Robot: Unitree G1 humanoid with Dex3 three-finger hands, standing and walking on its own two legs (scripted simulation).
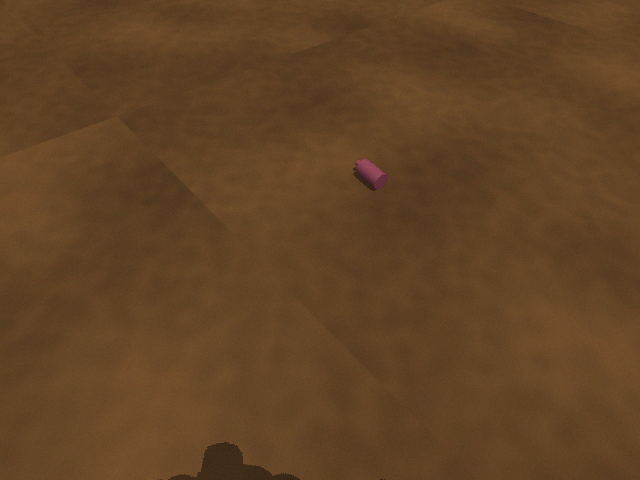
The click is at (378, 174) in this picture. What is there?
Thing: lying bottle
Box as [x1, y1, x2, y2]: [356, 159, 387, 189]
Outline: 356,161 356,172 375,188 380,188 386,182 387,175 367,159
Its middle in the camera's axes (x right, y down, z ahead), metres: +0.24 -0.34 +1.92
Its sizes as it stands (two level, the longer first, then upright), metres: 0.178 0.085 0.085
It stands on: the floor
